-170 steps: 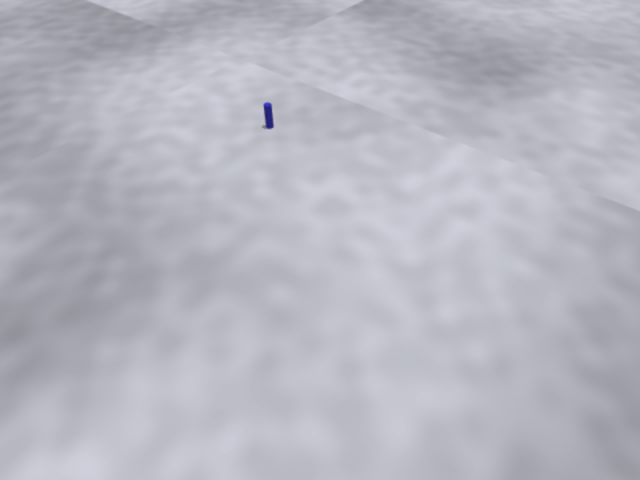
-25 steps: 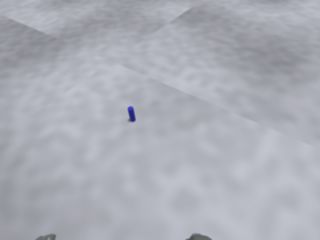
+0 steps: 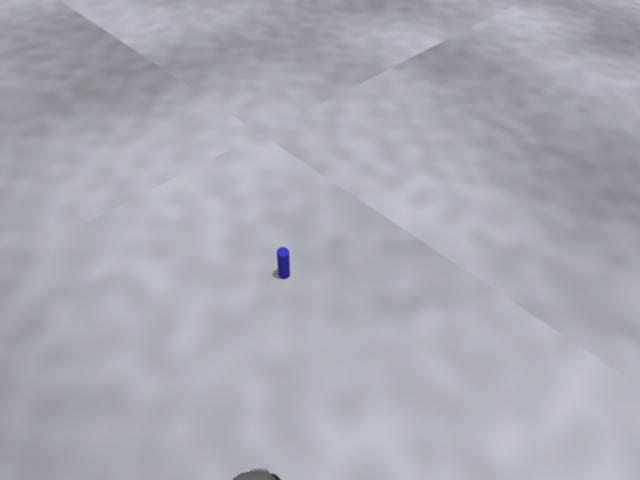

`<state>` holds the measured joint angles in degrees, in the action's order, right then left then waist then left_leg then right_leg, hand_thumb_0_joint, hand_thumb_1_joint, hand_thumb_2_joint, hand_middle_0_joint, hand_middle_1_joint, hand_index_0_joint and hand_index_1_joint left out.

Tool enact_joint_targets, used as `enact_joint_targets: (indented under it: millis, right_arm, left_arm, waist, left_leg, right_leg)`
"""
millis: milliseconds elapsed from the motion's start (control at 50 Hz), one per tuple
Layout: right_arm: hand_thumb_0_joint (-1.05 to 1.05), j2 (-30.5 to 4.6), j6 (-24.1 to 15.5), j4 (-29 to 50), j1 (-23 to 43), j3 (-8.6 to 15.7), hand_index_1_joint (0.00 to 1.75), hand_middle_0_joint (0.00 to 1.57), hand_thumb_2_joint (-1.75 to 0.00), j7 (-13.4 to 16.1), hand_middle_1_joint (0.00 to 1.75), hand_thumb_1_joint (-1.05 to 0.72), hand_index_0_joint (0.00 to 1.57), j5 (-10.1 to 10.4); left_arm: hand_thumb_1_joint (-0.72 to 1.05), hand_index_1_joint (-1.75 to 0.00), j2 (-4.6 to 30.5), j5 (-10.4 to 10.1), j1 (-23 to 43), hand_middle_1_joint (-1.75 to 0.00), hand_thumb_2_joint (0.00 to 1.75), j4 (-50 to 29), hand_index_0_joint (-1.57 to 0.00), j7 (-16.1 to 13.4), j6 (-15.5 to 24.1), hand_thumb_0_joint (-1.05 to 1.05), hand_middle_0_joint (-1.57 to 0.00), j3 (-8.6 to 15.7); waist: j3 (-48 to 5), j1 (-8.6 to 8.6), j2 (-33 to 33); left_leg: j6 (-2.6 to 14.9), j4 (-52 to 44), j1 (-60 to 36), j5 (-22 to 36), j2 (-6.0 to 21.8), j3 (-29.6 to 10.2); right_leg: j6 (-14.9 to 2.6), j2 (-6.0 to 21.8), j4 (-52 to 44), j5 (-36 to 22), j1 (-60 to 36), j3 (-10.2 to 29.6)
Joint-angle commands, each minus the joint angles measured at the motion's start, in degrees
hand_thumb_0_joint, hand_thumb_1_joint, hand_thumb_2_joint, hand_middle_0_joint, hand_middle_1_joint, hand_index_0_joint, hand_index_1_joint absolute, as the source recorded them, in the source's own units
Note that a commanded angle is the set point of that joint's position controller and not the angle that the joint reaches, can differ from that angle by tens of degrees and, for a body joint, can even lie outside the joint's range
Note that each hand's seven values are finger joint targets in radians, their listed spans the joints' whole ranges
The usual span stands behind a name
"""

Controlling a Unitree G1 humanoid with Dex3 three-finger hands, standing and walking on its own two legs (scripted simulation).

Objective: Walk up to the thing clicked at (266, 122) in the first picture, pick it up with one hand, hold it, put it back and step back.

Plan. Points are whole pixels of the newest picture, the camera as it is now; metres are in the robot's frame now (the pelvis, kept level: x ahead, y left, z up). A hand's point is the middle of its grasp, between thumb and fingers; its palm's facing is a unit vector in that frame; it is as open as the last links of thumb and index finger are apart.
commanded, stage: walk up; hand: left
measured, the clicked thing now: (283, 263) +0.94 +0.17 -0.69
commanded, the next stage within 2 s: none
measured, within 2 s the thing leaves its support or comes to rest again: neither
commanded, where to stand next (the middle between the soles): +0.58 -0.03 m, yaw -1 degrees
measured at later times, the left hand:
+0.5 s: hand (170, 394) +0.26 +0.24 -0.12, palm faces -0.06 -0.90 -0.43, open 7.4 cm
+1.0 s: hand (190, 350) +0.34 +0.24 -0.14, palm faces +0.01 -0.93 -0.37, open 7.4 cm
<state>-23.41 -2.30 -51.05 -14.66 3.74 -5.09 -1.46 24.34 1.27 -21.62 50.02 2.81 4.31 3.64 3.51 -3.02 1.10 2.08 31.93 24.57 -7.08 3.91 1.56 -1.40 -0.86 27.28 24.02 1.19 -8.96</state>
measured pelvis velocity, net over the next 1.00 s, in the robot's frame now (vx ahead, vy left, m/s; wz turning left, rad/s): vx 0.34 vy -0.04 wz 0.03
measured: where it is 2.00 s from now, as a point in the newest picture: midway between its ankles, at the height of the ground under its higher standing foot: (334, 382)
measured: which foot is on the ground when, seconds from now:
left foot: down 0.00-0.48, up 0.50-0.96, down 0.98-1.00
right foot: down 0.00-0.02, up 0.04-0.44, down 0.46-1.00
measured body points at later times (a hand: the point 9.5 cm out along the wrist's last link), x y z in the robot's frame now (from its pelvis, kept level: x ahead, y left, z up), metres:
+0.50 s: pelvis +0.18 -0.05 -0.01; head +0.18 -0.08 +0.44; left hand +0.26 +0.28 -0.09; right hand +0.21 -0.37 -0.14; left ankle +0.13 +0.12 -0.72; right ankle +0.27 -0.17 -0.73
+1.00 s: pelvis +0.34 -0.04 +0.00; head +0.36 -0.03 +0.45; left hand +0.34 +0.28 -0.12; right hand +0.45 -0.36 -0.10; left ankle +0.42 +0.08 -0.73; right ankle +0.27 -0.17 -0.72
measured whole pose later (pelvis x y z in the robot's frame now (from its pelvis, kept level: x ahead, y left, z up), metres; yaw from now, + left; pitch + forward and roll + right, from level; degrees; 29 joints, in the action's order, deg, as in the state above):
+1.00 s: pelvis +0.34 -0.04 +0.00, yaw +2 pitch -2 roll +0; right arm -23.3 -2.8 -50.2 -13.5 4.2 -4.4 -1.8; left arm 24.4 0.6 -22.1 49.4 2.0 4.2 2.3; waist 4.7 -2.6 -1.1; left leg 1.2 32.5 20.7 -9.5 1.7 2.6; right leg -0.5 4.5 37.0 25.0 8.0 -6.5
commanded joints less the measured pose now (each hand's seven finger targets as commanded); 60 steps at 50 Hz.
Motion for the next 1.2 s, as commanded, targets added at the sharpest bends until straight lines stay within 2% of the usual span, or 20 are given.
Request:
enact_joint_targets:
  millis: [0, 20, 40, 100, 160, 320, 440, 480, 500, 580, 620, 760, 840, 940, 960, 980, 1000, 1020, 1100, 1180]
  right_arm:
    - [0.0, -16.5, -3.0, 2.0, -13.0, 5.4, 0.3, 0.2, -0.9, 2.3, 0.3, -0.9, 0.2, -1.6]
    - [0.0, -19.4, -3.2, 4.1, -12.8, 6.0, 0.3, 0.2, -0.9, 3.2, 0.3, -0.9, 0.2, -1.4]
    - [0.0, -20.3, -3.1, 4.7, -11.7, 6.2, 0.3, 0.2, -0.9, 3.2, 0.3, -0.9, 0.2, 0.9]
    - [0.0, -15.2, -3.1, 5.8, -6.2, 3.9, 0.3, 0.2, -0.9, 4.0, 0.3, -0.9, 0.2, 1.9]
    - [0.0, -13.7, -3.9, 6.2, -3.8, 3.2, 0.3, 0.2, -0.9, 4.0, 0.3, -0.9, 0.2, 2.1]
    - [0.0, -15.8, -4.0, 7.5, -2.1, 4.1, 0.3, 0.2, -0.9, 3.0, 0.3, -0.9, 0.2, 1.0]
    - [0.0, -11.6, -2.7, 8.5, -0.5, 2.5, 0.3, 0.2, -0.9, 2.8, 0.3, -0.9, 0.2, 0.6]
    - [0.0, -6.7, -2.3, 8.1, -7.1, 0.4, 0.3, 0.2, -0.9, 2.7, 0.3, -0.9, 0.2, 1.1]
    - [0.0, -13.0, -1.8, 7.3, -3.9, 2.1, 0.3, 0.2, -0.9, 3.6, 0.3, -0.9, 0.2, 0.7]
    - [0.0, -11.9, -1.1, 3.2, -5.7, 2.2, 0.3, 0.2, -0.9, 3.2, 0.3, -0.9, 0.2, 2.2]
    - [0.0, -11.1, -0.4, 2.9, -6.3, 2.2, 0.3, 0.2, -0.9, 2.5, 0.3, -0.9, 0.2, 1.8]
    - [0.0, -10.4, -0.1, 5.7, 2.0, 2.8, 0.3, 0.2, -0.9, 1.0, 0.3, -0.9, 0.2, 0.2]
    - [0.0, -9.4, -1.0, 6.4, 4.7, 2.6, 0.3, 0.2, -0.9, 0.6, 0.3, -0.9, 0.2, 0.1]
    - [0.0, -11.5, -2.2, 3.6, -5.5, 3.8, 0.3, 0.2, -0.9, 1.6, 0.3, -0.9, 0.2, 0.0]
    - [0.0, -15.2, -2.6, 2.5, -11.0, 5.1, 0.3, 0.2, -0.9, 2.3, 0.3, -0.9, 0.2, -0.8]
    - [0.0, -18.8, -2.8, 4.1, -11.4, 5.8, 0.3, 0.2, -0.9, 3.1, 0.3, -0.9, 0.2, -0.8]
    - [0.0, -20.4, -2.6, 5.1, -9.9, 5.9, 0.3, 0.2, -0.9, 3.3, 0.3, -0.9, 0.2, 1.1]
    - [0.0, -19.5, -2.3, 4.7, -8.8, 6.0, 0.3, 0.2, -0.9, 3.2, 0.3, -0.9, 0.2, 2.0]
    - [0.0, -13.7, -3.0, 6.2, -4.5, 3.4, 0.3, 0.2, -0.9, 3.8, 0.3, -0.9, 0.2, 1.9]
    - [0.0, -14.4, -2.7, 8.5, -1.0, 3.6, 0.3, 0.2, -0.9, 3.6, 0.3, -0.9, 0.2, 1.2]
  left_arm:
    - [0.9, -0.3, 8.8, -1.4, -1.1, -0.3, 0.9, -6.1, -0.2, -1.6, 0.8, 0.0, -0.2, 1.8]
    - [0.9, -0.3, 5.1, -1.8, -3.9, -0.3, 0.9, -6.1, -0.2, -1.4, 0.7, 0.0, -0.2, 0.9]
    - [0.9, -0.3, 12.1, -1.6, -2.5, -0.3, 0.9, -5.0, -0.2, -2.2, -0.1, 0.0, -0.2, 2.4]
    - [0.9, -0.3, 11.9, -1.6, 1.2, -0.3, 0.9, -3.7, -0.2, -1.6, 0.2, 0.0, -0.2, 1.9]
    - [0.9, -0.3, 10.3, -1.8, -2.0, -0.3, 0.9, -1.9, -0.2, -0.6, -0.8, 0.0, -0.2, 1.9]
    - [0.9, -0.3, 9.5, -0.7, 7.4, -0.3, 0.9, -3.6, -0.2, 1.6, -0.3, 0.0, -0.2, 2.7]
    - [0.9, -0.3, 13.4, -0.1, -4.2, -0.3, 0.9, 1.8, -0.2, 0.3, 1.4, 0.0, -0.2, 4.9]
    - [0.9, -0.3, 19.4, 0.0, -7.1, -0.3, 0.9, -0.3, -0.2, -1.3, 2.6, 0.0, -0.2, 5.9]
    - [0.9, -0.3, 20.2, -0.9, -4.9, -0.3, 0.9, -0.5, -0.2, -1.3, 2.2, 0.0, -0.2, 5.6]
    - [0.9, -0.3, 14.1, -1.8, 2.3, -0.3, 0.9, -2.5, -0.2, -2.0, 2.2, 0.0, -0.2, 3.8]
    - [0.9, -0.3, 13.7, -1.4, 2.4, -0.3, 0.9, -3.1, -0.2, -2.0, 2.5, 0.0, -0.2, 3.3]
    - [0.9, -0.3, 15.1, -0.5, 0.1, -0.3, 0.9, -4.8, -0.2, -1.8, 2.4, 0.0, -0.2, 4.2]
    - [0.9, -0.3, 15.0, -0.7, -0.7, -0.3, 0.9, -4.9, -0.2, -1.8, 2.2, 0.0, -0.2, 4.0]
    - [0.9, -0.3, 13.2, -1.1, 0.7, -0.3, 0.9, -5.7, -0.2, -2.0, 1.3, 0.0, -0.2, 2.5]
    - [0.9, -0.3, 9.8, -1.6, -2.3, -0.3, 0.9, -6.1, -0.2, -2.0, 1.0, 0.0, -0.2, 1.2]
    - [0.9, -0.3, 5.0, -1.7, -3.9, -0.3, 0.9, -6.8, -0.2, -1.8, 1.0, 0.0, -0.2, 0.1]
    - [0.9, -0.3, 10.5, -1.4, -3.8, -0.3, 0.9, -5.3, -0.2, -2.7, 0.2, 0.0, -0.2, 1.2]
    - [0.9, -0.3, 13.1, -1.1, -1.0, -0.3, 0.9, -4.6, -0.2, -3.0, 0.0, 0.0, -0.2, 1.5]
    - [0.9, -0.3, 10.8, -1.9, -2.2, -0.3, 0.9, -2.5, -0.2, -1.7, -0.3, 0.0, -0.2, 1.6]
    - [0.9, -0.3, 9.8, -1.5, -0.5, -0.3, 0.9, -3.0, -0.2, -0.7, -0.4, 0.0, -0.2, 1.6]
  waist:
    - [-11.4, 8.35, 12.8]
    - [-12.5, 7.13, 19.4]
    - [-11.6, 7.73, 11.0]
    - [-2.1, 5.36, 2.2]
    - [0.0, 2.92, 4.9]
    - [3.4, 4.43, 8.0]
    - [-4.3, -2.4, -5.5]
    - [-4.4, -2.16, -20.9]
    - [-2.9, -2.48, -15.3]
    - [0.4, 2.0, -10.3]
    - [-0.1, 2.26, -11.2]
    - [2.1, -0.38, -8.2]
    - [1.3, -0.72, -8.1]
    - [-5.0, 6.01, -0.5]
    - [-9.7, 7.85, 9.9]
    - [-9.6, 6.86, 18.5]
    - [-7.9, 6.74, 10.6]
    - [-4.1, 6.87, 8.5]
    - [0.7, 3.64, 6.5]
    - [2.3, 3.41, 9.0]
  left_leg:
    - [6.14, -7.4, -30.6, -10.6, 4.7, -9.8]
    - [9.95, -9.7, -39.3, -12.5, 17.1, -33.1]
    - [15.25, -14.5, -36.6, -16.5, 21.1, -42.1]
    - [10.21, -14.6, -21.8, 3.9, 14.7, -20.7]
    - [9.1, -16.2, -12.9, 5.5, 10.9, -10.2]
    - [10.23, -20.0, -8.3, -15.7, 9.8, -6.2]
    - [5.96, 4.1, 1.9, -18.0, 5.0, -1.5]
    - [0.39, 32.1, 14.6, -22.1, -6.8, -0.2]
    - [0.25, 35.2, 15.2, -22.5, -4.2, -2.9]
    - [0.11, 30.6, 9.1, -12.4, -0.4, -7.2]
    - [-0.51, 28.1, 5.5, -9.4, -1.3, -5.9]
    - [-2.4, 11.7, 8.2, -5.4, 0.6, -4.9]
    - [-1.47, 4.4, 3.1, -4.0, 0.6, -1.0]
    - [1.28, -4.8, -19.4, -3.6, -3.2, 2.0]
    - [4.32, -8.8, -29.2, -11.6, 2.9, -8.2]
    - [8.04, -10.9, -35.6, -11.2, 15.8, -30.4]
    - [13.21, -15.0, -31.5, -13.8, 21.1, -37.8]
    - [15.31, -15.2, -26.8, -11.2, 21.2, -35.9]
    - [8.72, -13.2, -16.5, 11.6, 10.7, -11.4]
    - [12.2, -15.9, -12.4, -1.7, 10.6, -7.8]
  right_leg:
    - [-3.41, 7.1, 27.3, -22.5, 18.5, 3.3]
    - [-0.68, -1.3, 37.5, 7.0, 34.0, 5.2]
    - [-1.85, 0.7, 41.5, 8.5, 36.5, 9.9]
    - [-1.41, 4.2, 40.2, -1.3, 32.3, 16.5]
    - [0.02, 5.3, 35.5, -5.7, 26.7, 13.1]
    - [1.5, 8.0, 11.2, -15.0, 23.4, 8.7]
    - [0.03, 4.4, 3.9, -9.3, -2.9, 7.9]
    - [-5.15, 22.7, -13.7, 6.5, -6.3, 42.4]
    - [-10.73, 26.5, -14.8, 4.3, -2.6, 48.0]
    - [-6.52, 17.1, -12.4, -13.3, 6.3, 24.3]
    - [-8.03, 15.0, -13.0, -14.6, 9.6, 19.0]
    - [-10.55, 17.5, -15.2, -2.5, 6.9, 16.6]
    - [-10.05, 17.2, -10.7, -14.2, 5.8, 13.6]
    - [-6.55, 12.3, 10.1, -26.4, 12.9, 7.5]
    - [-3.83, 8.0, 26.0, -22.1, 20.3, 4.4]
    - [-0.76, 0.5, 35.3, 6.5, 35.0, 6.4]
    - [-1.44, 1.1, 38.5, 8.5, 36.9, 8.8]
    - [-1.76, 3.6, 41.4, 7.1, 37.0, 11.2]
    - [-0.85, 5.6, 33.4, -3.6, 29.2, 13.5]
    - [1.46, 7.2, 21.9, -6.4, 27.7, 8.9]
